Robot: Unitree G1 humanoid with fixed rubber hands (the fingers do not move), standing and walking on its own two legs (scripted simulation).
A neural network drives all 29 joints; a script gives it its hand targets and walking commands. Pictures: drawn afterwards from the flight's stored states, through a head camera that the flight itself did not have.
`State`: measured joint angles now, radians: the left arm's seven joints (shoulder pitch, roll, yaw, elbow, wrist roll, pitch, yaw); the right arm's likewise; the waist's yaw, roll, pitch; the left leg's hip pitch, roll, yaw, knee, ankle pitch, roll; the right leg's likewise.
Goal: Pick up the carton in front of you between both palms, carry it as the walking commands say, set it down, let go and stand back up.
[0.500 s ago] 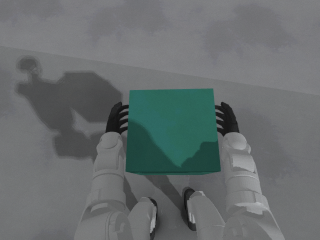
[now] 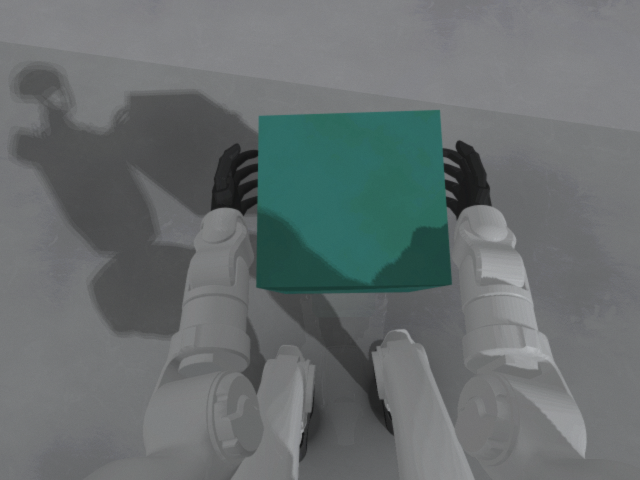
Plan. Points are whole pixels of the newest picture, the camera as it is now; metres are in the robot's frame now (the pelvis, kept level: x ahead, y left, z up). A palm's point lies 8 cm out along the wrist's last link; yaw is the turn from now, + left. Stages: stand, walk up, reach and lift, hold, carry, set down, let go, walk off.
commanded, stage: set down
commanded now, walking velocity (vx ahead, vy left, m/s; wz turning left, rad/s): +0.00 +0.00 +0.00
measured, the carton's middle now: (347, 220) +0.43 -0.03 -0.15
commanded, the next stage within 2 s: none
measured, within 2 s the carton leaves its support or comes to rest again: rests again in 1.70 s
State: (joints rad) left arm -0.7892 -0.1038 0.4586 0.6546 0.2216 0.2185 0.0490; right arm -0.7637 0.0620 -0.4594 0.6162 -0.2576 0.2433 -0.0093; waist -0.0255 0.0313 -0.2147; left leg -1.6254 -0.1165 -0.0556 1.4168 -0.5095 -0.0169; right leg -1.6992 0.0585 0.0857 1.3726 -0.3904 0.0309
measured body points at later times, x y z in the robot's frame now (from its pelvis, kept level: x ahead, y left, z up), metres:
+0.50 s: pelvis -0.03 -0.01 -0.13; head +0.27 -0.03 +0.21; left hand +0.49 +0.11 -0.24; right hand +0.46 -0.19 -0.25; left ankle +0.05 +0.12 -0.56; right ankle +0.10 -0.12 -0.56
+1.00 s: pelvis -0.03 +0.00 -0.21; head +0.32 +0.00 +0.08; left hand +0.51 +0.10 -0.37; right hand +0.48 -0.20 -0.36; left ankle +0.05 +0.12 -0.56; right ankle +0.10 -0.12 -0.56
